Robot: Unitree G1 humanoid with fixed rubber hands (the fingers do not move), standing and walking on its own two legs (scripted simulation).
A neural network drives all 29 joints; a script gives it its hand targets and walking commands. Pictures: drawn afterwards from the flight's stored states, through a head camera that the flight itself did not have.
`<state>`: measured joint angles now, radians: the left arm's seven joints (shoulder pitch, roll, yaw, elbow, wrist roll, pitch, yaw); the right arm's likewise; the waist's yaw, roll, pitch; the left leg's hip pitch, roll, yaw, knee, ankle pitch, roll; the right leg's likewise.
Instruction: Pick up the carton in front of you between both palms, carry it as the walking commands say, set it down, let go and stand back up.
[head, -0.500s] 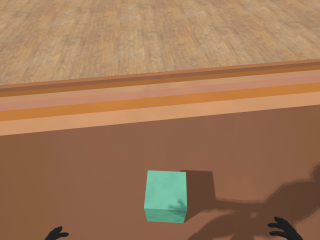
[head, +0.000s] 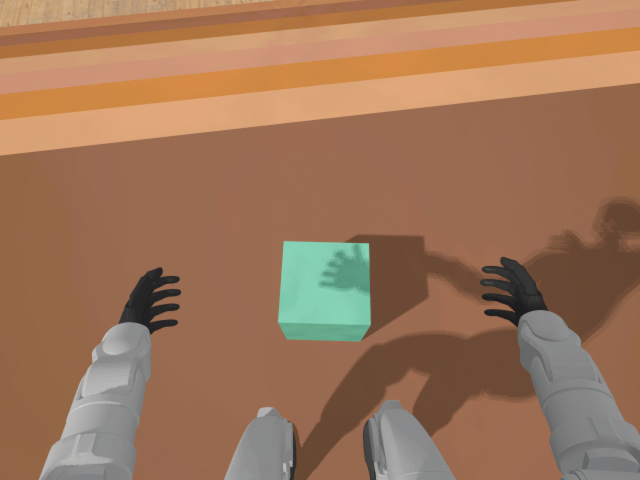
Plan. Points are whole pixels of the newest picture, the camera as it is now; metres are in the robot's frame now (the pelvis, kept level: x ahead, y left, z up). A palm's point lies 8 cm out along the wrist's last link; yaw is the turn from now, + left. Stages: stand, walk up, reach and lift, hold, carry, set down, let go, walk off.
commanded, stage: reach and lift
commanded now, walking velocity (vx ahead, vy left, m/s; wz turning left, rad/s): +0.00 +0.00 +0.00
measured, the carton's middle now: (324, 295) +0.48 -0.01 -0.58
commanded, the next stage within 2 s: none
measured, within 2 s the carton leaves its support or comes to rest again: neither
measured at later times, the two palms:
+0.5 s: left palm (208, 219) +0.50 +0.18 -0.15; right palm (446, 224) +0.47 -0.20 -0.15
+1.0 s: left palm (238, 269) +0.49 +0.18 -0.37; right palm (418, 273) +0.46 -0.21 -0.37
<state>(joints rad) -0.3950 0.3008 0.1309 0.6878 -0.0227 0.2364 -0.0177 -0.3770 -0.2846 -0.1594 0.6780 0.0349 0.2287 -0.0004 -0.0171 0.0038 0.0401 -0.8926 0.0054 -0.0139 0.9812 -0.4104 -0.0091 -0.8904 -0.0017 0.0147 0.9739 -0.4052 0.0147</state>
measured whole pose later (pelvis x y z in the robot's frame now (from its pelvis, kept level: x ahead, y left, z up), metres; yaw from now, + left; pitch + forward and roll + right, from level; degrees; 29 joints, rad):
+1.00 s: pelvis -0.05 +0.00 -0.21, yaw -1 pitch +53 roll -1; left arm -1.26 0.34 0.21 0.97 -0.05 0.09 0.06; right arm -1.19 -0.24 -0.30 0.88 0.06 0.08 -0.11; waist -0.04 0.00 -0.01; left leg -2.11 -0.05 -0.07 1.72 -0.54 -0.05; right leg -2.11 0.05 0.05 1.70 -0.53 0.05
